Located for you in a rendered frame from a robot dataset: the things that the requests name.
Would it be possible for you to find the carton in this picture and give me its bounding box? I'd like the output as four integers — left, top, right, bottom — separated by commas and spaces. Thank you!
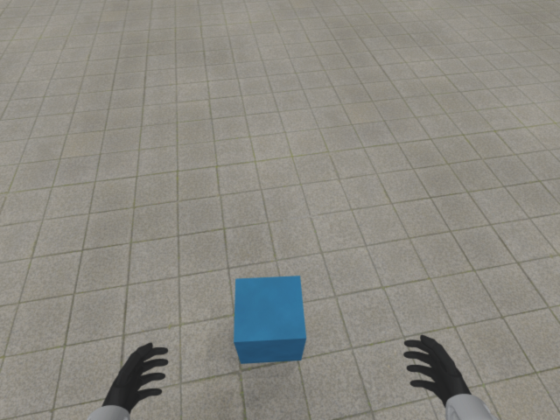
234, 276, 306, 364

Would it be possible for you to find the left robot hand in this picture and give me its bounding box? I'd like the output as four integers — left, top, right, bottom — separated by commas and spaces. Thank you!
102, 343, 168, 414

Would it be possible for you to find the right robot hand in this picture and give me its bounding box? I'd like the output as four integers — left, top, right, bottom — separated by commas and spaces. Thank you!
403, 335, 471, 407

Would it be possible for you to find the right robot forearm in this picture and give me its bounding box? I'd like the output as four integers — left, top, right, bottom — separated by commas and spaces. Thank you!
445, 394, 499, 420

